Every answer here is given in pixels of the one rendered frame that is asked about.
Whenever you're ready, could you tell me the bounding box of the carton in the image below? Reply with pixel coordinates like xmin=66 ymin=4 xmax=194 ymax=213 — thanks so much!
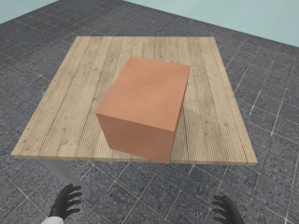
xmin=95 ymin=56 xmax=191 ymax=164

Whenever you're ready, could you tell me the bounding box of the left robot hand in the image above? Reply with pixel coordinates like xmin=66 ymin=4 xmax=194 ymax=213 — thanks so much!
xmin=49 ymin=183 xmax=82 ymax=221

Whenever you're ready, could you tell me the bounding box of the table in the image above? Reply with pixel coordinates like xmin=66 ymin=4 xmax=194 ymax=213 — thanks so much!
xmin=10 ymin=36 xmax=258 ymax=199

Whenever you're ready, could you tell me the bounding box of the right robot hand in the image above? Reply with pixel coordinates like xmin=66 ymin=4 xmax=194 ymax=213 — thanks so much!
xmin=212 ymin=195 xmax=245 ymax=224

